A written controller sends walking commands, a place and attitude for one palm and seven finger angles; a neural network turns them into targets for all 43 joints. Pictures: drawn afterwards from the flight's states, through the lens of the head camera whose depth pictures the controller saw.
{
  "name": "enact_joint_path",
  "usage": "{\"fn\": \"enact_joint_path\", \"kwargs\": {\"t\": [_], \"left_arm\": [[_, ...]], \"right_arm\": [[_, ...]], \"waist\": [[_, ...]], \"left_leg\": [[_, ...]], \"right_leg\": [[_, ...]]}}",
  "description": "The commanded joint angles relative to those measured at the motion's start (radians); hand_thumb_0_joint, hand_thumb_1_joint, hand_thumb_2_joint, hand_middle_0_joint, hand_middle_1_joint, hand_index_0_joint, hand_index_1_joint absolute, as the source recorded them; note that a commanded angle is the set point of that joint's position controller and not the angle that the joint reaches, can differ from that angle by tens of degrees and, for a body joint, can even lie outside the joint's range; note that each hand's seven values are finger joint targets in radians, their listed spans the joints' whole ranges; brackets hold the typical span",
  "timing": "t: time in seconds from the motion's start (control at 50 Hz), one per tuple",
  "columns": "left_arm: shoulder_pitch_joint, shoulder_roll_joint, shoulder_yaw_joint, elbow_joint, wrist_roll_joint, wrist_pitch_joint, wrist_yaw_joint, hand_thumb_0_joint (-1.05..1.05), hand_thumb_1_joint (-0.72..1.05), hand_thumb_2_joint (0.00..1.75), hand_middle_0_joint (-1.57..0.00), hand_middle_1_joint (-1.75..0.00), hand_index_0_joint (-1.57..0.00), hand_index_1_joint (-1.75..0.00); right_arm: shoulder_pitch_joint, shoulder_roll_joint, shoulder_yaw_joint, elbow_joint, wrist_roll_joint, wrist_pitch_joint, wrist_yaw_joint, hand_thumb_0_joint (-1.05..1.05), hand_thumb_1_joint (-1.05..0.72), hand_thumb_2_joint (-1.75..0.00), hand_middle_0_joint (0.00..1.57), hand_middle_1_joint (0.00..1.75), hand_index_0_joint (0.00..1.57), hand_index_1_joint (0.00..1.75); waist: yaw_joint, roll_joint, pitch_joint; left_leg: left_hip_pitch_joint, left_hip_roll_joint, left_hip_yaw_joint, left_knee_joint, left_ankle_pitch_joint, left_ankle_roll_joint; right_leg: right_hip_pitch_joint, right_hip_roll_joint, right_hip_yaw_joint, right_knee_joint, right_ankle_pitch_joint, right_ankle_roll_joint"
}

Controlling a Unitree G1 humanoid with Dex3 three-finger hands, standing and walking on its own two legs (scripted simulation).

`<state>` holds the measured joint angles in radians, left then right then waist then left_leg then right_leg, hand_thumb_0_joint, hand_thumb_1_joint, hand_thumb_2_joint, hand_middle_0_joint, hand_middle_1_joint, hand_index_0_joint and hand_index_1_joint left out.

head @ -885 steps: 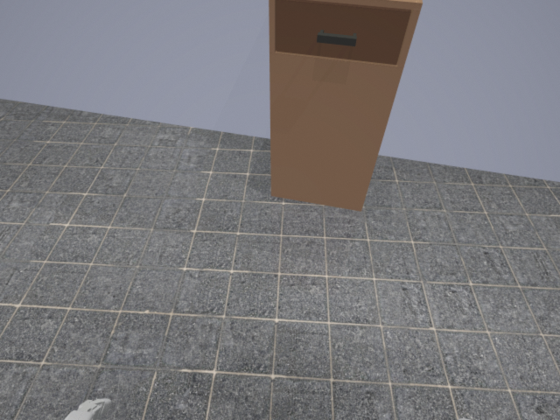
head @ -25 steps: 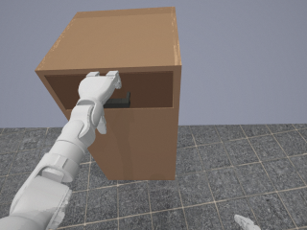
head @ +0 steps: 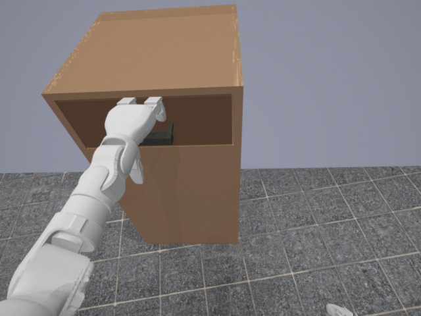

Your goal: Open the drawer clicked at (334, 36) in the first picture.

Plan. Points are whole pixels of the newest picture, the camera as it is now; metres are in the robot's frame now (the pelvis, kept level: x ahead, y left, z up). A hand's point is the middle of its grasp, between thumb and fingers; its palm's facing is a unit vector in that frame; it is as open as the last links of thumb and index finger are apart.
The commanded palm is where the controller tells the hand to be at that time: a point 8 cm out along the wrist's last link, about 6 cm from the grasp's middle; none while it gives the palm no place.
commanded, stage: re-aim the fingers above the handle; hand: left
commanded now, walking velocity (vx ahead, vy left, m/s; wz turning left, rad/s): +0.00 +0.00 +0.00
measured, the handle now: (149, 132) +0.51 +0.19 +0.04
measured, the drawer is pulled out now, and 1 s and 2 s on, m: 0.00 0.00 0.00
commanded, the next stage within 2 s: lower the fingers behind the handle in 1.62 s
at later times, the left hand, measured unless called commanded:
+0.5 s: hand (138, 141) +0.42 +0.17 +0.10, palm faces +0.02 -0.03 -1.00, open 13.9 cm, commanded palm +0.41 +0.19 +0.16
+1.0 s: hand (129, 137) +0.43 +0.20 +0.11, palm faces +0.05 -0.04 -1.00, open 13.9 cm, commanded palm +0.41 +0.20 +0.16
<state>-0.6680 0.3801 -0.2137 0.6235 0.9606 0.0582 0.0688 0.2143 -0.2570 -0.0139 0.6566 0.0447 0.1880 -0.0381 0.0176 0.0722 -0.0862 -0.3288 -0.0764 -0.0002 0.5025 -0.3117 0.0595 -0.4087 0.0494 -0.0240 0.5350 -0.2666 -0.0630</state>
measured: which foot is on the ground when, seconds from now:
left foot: down 0.00-1.00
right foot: down 0.00-1.00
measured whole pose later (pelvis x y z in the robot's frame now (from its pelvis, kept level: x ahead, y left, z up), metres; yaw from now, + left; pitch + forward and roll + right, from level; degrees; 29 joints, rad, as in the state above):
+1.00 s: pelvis +0.00 +0.01 +0.00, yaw -1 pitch +9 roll +0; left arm -0.69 0.41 -0.17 0.68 0.97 0.03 0.14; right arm 0.23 -0.26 -0.03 0.68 0.04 0.16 -0.04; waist 0.01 0.07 -0.09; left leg -0.35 -0.08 0.01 0.51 -0.31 0.07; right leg -0.43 0.05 -0.01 0.54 -0.26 -0.05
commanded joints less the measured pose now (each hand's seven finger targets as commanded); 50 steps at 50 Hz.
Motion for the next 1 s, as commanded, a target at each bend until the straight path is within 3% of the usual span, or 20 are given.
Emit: {"fn": "enact_joint_path", "kwargs": {"t": [0.0,0.06,0.08,0.14,0.2,0.28,0.32,0.38,0.46,0.48,0.52,0.58,0.64,0.7,0.74,0.8,0.88,0.92,0.94,0.98], "left_arm": [[-0.439,0.297,0.188,-0.195,0.021,-0.016,0.076,0.00,-0.50,0.30,-0.30,-1.20,-0.30,-1.20],[-0.417,0.260,0.165,-0.180,0.024,-0.004,0.094,0.00,-0.50,0.30,-0.30,-1.20,-0.30,-1.20],[-0.407,0.304,0.201,-0.183,0.023,-0.001,0.096,0.00,-0.50,0.30,-0.30,-1.20,-0.30,-1.20],[-0.419,0.262,0.153,-0.173,0.018,0.013,0.081,0.00,-0.50,0.30,-0.30,-1.20,-0.30,-1.20],[-0.426,0.243,0.125,-0.212,0.010,0.005,0.056,0.00,-0.50,0.30,-0.30,-1.20,-0.30,-1.20],[-0.435,0.172,0.069,-0.257,-0.008,-0.020,0.039,0.00,-0.50,0.30,-0.30,-1.20,-0.30,-1.20],[-0.442,0.219,0.108,-0.226,-0.002,-0.027,0.048,0.00,-0.50,0.30,-0.30,-1.20,-0.30,-1.20],[-0.484,0.215,0.109,-0.157,0.008,-0.018,0.073,0.00,-0.50,0.30,-0.30,-1.20,-0.30,-1.20],[-0.552,0.264,0.150,-0.108,0.025,-0.010,0.109,0.00,-0.50,0.30,-0.30,-1.20,-0.30,-1.20],[-0.538,0.302,0.183,-0.103,0.032,-0.010,0.113,0.00,-0.50,0.30,-0.30,-1.20,-0.30,-1.20],[-0.530,0.242,0.136,-0.091,0.032,-0.003,0.110,0.00,-0.50,0.30,-0.30,-1.20,-0.30,-1.20],[-0.443,0.231,0.137,-0.074,0.021,0.014,0.086,0.00,-0.50,0.30,-0.30,-1.20,-0.30,-1.20],[-0.431,0.175,0.084,-0.069,0.012,0.020,0.051,0.00,-0.50,0.30,-0.30,-1.20,-0.30,-1.20],[-0.480,0.202,0.094,-0.158,0.010,-0.014,0.038,0.00,-0.50,0.30,-0.30,-1.20,-0.30,-1.20],[-0.513,0.204,0.094,-0.169,0.012,-0.035,0.046,0.00,-0.50,0.30,-0.30,-1.20,-0.30,-1.20],[-0.525,0.281,0.164,-0.176,0.012,-0.057,0.079,0.00,-0.50,0.30,-0.30,-1.20,-0.30,-1.20],[-0.490,0.281,0.180,-0.172,0.018,-0.045,0.118,0.00,-0.50,0.30,-0.30,-1.20,-0.30,-1.20],[-0.469,0.268,0.171,-0.126,0.020,-0.018,0.120,0.00,-0.50,0.30,-0.30,-1.20,-0.30,-1.20],[-0.459,0.232,0.140,-0.119,0.016,-0.003,0.113,0.00,-0.50,0.30,-0.30,-1.20,-0.30,-1.20],[-0.432,0.229,0.134,-0.126,0.013,0.016,0.095,0.00,-0.50,0.30,-0.30,-1.20,-0.30,-1.20]], "right_arm": [[-0.049,-0.107,-0.034,-0.124,-0.010,-0.040,-0.015,0.00,-0.90,-0.90,0.20,0.30,0.20,0.30],[-0.051,-0.103,-0.038,-0.122,-0.007,-0.046,-0.012,0.00,-0.90,-0.90,0.20,0.30,0.20,0.30],[-0.047,-0.112,-0.040,-0.121,-0.009,-0.047,-0.014,0.00,-0.90,-0.90,0.20,0.30,0.20,0.30],[-0.050,-0.114,-0.040,-0.122,0.000,-0.049,-0.017,0.00,-0.90,-0.90,0.20,0.30,0.20,0.30],[-0.044,-0.116,-0.045,-0.125,0.000,-0.052,-0.016,0.00,-0.90,-0.90,0.20,0.30,0.20,0.30],[-0.039,-0.111,-0.050,-0.128,0.000,-0.057,-0.012,0.00,-0.90,-0.90,0.20,0.30,0.20,0.30],[-0.036,-0.112,-0.046,-0.115,-0.001,-0.056,-0.015,0.00,-0.90,-0.90,0.20,0.30,0.20,0.30],[-0.039,-0.113,-0.041,-0.101,-0.001,-0.055,-0.017,0.00,-0.90,-0.90,0.20,0.30,0.20,0.30],[-0.036,-0.109,-0.036,-0.094,-0.006,-0.062,-0.024,0.00,-0.90,-0.90,0.20,0.30,0.20,0.30],[-0.035,-0.114,-0.037,-0.098,-0.007,-0.061,-0.025,0.00,-0.90,-0.90,0.20,0.30,0.20,0.30],[-0.034,-0.105,-0.037,-0.103,-0.006,-0.062,-0.021,0.00,-0.90,-0.90,0.20,0.30,0.20,0.30],[-0.032,-0.115,-0.040,-0.117,-0.008,-0.056,-0.015,0.00,-0.90,-0.90,0.20,0.30,0.20,0.30],[-0.031,-0.117,-0.039,-0.122,-0.001,-0.050,-0.015,0.00,-0.90,-0.90,0.20,0.30,0.20,0.30],[-0.023,-0.118,-0.044,-0.130,-0.003,-0.053,-0.015,0.00,-0.90,-0.90,0.20,0.30,0.20,0.30],[-0.016,-0.110,-0.046,-0.120,-0.005,-0.056,-0.018,0.00,-0.90,-0.90,0.20,0.30,0.20,0.30],[-0.005,-0.112,-0.046,-0.108,-0.008,-0.060,-0.019,0.00,-0.90,-0.90,0.20,0.30,0.20,0.30],[-0.008,-0.112,-0.051,-0.101,-0.012,-0.063,-0.011,0.00,-0.90,-0.90,0.20,0.30,0.20,0.30],[-0.014,-0.114,-0.048,-0.091,-0.007,-0.059,-0.010,0.00,-0.90,-0.90,0.20,0.30,0.20,0.30],[-0.018,-0.115,-0.047,-0.095,-0.006,-0.059,-0.008,0.00,-0.90,-0.90,0.20,0.30,0.20,0.30],[-0.023,-0.123,-0.050,-0.103,-0.005,-0.056,-0.005,0.00,-0.90,-0.90,0.20,0.30,0.20,0.30]], "waist": [[0.015,-0.096,-0.372],[0.010,-0.088,-0.358],[0.013,-0.107,-0.379],[-0.006,-0.114,-0.338],[-0.015,-0.078,-0.364],[-0.026,-0.078,-0.357],[-0.021,-0.094,-0.332],[-0.020,-0.097,-0.292],[-0.012,-0.098,-0.341],[-0.001,-0.100,-0.374],[-0.011,-0.076,-0.363],[-0.001,-0.111,-0.383],[-0.022,-0.151,-0.311],[-0.021,-0.112,-0.352],[-0.027,-0.087,-0.342],[-0.012,-0.073,-0.370],[0.003,-0.063,-0.407],[-0.007,-0.100,-0.371],[-0.010,-0.095,-0.360],[-0.008,-0.089,-0.371]], "left_leg": [[-0.002,0.030,0.000,-0.023,0.387,-0.020],[0.007,0.034,0.006,-0.025,0.385,-0.022],[0.002,0.033,0.007,-0.027,0.382,-0.019],[-0.002,0.035,0.007,-0.035,0.353,-0.017],[0.039,0.034,0.001,-0.027,0.375,-0.016],[0.083,0.035,-0.012,-0.022,0.396,-0.020],[0.064,0.033,-0.012,-0.021,0.374,-0.021],[0.039,0.033,-0.012,-0.031,0.331,-0.026],[0.024,0.034,-0.005,-0.034,0.323,-0.025],[0.019,0.034,-0.010,-0.034,0.338,-0.028],[0.030,0.037,-0.005,-0.030,0.365,-0.030],[0.030,0.038,-0.001,-0.024,0.410,-0.028],[0.016,0.041,0.002,-0.029,0.360,-0.019],[0.049,0.039,-0.010,-0.023,0.376,-0.019],[0.056,0.038,-0.013,-0.016,0.375,-0.022],[0.043,0.037,-0.017,-0.017,0.379,-0.027],[0.058,0.040,-0.014,-0.012,0.454,-0.039],[0.044,0.044,-0.009,-0.015,0.447,-0.037],[0.041,0.044,-0.007,-0.019,0.439,-0.035],[0.053,0.044,-0.007,-0.019,0.446,-0.035]], "right_leg": [[0.324,-0.052,0.068,-0.014,0.388,0.014],[0.302,-0.049,0.064,-0.020,0.371,0.014],[0.327,-0.049,0.069,-0.023,0.375,0.016],[0.298,-0.050,0.064,-0.032,0.350,0.020],[0.288,-0.049,0.063,-0.033,0.358,0.017],[0.249,-0.044,0.055,-0.040,0.339,0.015],[0.240,-0.043,0.054,-0.039,0.326,0.015],[0.208,-0.042,0.049,-0.044,0.264,0.013],[0.238,-0.047,0.055,-0.035,0.266,0.013],[0.264,-0.044,0.056,-0.026,0.273,0.011],[0.248,-0.044,0.047,-0.022,0.300,0.010],[0.283,-0.044,0.049,-0.020,0.357,0.013],[0.244,-0.044,0.047,-0.039,0.327,0.020],[0.245,-0.045,0.052,-0.034,0.320,0.015],[0.224,-0.043,0.051,-0.031,0.312,0.013],[0.240,-0.041,0.052,-0.022,0.307,0.010],[0.259,-0.036,0.048,-0.012,0.351,0.006],[0.249,-0.036,0.044,-0.014,0.361,0.010],[0.244,-0.037,0.043,-0.018,0.357,0.011],[0.253,-0.037,0.043,-0.023,0.355,0.010]]}}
